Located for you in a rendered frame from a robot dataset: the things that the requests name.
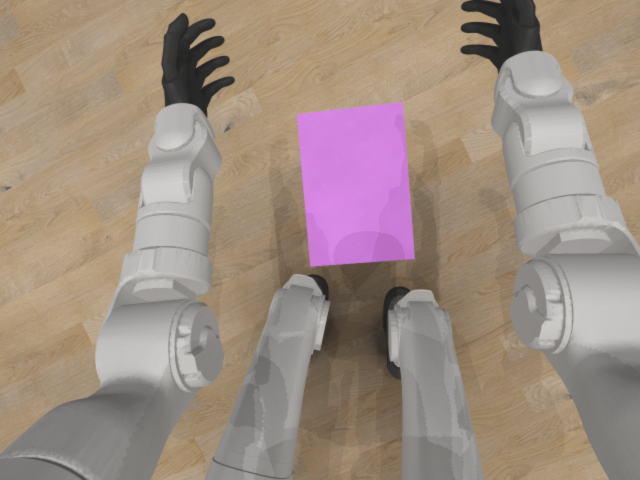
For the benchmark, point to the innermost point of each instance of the robot left forearm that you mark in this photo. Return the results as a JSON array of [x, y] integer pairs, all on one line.
[[169, 260]]

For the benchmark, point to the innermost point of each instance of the robot right forearm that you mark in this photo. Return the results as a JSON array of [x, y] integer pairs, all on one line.
[[561, 204]]

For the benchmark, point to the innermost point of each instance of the robot right upper arm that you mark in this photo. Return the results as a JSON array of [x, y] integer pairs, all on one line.
[[583, 312]]

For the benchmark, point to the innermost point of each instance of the robot left thigh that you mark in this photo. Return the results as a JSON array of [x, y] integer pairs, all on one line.
[[259, 440]]

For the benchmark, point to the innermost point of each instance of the robot right hand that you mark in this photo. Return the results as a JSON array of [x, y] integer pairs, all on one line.
[[518, 30]]

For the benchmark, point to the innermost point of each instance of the robot left foot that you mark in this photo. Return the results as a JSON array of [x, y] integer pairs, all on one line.
[[322, 284]]

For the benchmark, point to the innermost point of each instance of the carton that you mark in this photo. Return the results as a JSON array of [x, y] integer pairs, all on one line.
[[356, 185]]

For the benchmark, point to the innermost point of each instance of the robot left hand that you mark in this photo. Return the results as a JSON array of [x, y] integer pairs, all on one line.
[[182, 81]]

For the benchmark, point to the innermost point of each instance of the robot left upper arm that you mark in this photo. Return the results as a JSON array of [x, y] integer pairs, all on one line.
[[152, 358]]

